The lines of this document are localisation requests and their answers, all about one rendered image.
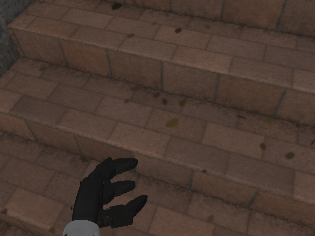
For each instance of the left robot hand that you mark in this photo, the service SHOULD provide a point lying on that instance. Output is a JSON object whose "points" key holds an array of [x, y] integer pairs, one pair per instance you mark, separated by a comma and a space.
{"points": [[96, 190]]}

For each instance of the robot left forearm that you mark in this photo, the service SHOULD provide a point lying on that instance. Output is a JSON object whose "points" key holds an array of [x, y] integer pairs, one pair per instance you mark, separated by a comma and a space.
{"points": [[81, 227]]}

